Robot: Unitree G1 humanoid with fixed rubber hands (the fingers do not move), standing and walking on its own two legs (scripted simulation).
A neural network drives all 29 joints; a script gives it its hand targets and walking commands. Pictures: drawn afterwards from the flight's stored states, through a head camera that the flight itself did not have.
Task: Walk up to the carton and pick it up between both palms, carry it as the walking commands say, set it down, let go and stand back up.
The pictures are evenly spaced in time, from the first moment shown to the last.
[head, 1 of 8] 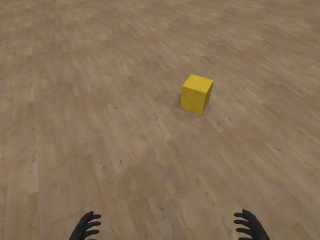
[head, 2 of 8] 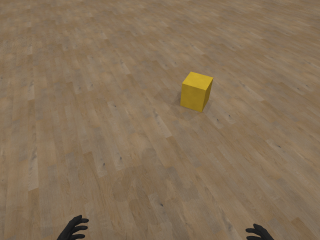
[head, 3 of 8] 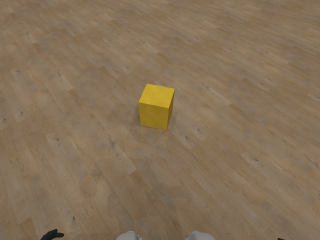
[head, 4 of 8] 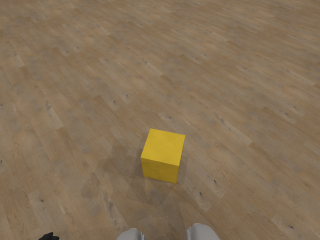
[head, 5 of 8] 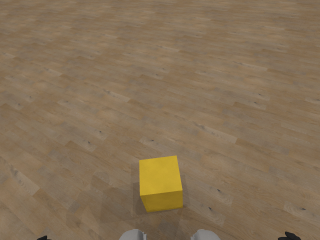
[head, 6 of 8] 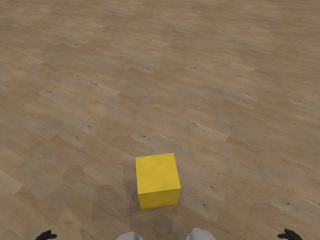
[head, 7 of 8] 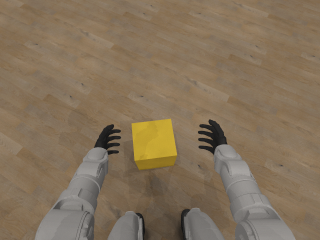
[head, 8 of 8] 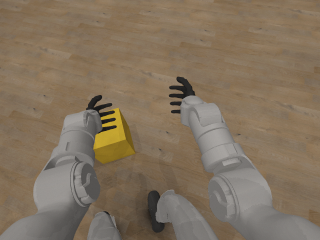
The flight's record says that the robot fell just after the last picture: yes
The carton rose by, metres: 0.00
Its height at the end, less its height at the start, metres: +0.00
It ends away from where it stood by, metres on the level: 0.00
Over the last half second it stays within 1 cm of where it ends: yes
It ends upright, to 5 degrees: yes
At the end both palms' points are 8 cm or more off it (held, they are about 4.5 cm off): yes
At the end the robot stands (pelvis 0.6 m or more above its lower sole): yes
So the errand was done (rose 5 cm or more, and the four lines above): no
